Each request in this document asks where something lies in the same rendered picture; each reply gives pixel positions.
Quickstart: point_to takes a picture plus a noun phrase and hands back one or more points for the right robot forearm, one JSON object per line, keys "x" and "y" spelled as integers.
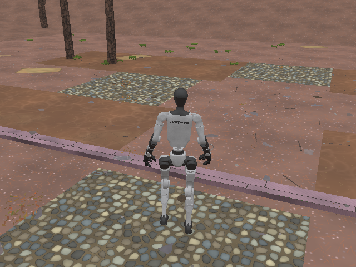
{"x": 205, "y": 148}

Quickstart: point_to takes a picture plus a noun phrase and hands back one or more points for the robot left upper arm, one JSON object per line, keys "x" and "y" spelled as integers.
{"x": 158, "y": 126}

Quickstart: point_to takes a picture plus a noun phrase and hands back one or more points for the left robot hand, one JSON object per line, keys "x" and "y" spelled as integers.
{"x": 146, "y": 159}

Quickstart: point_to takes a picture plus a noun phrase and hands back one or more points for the left robot forearm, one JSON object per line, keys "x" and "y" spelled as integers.
{"x": 150, "y": 147}

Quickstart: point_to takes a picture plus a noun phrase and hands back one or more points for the robot left foot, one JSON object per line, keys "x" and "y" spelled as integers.
{"x": 164, "y": 220}

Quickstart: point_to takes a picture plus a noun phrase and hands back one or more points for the right robot shin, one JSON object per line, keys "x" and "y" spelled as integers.
{"x": 189, "y": 207}

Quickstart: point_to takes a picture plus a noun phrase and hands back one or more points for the right robot hand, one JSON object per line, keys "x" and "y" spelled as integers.
{"x": 205, "y": 157}

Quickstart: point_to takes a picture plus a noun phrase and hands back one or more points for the robot right upper arm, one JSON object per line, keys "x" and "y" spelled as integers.
{"x": 199, "y": 128}

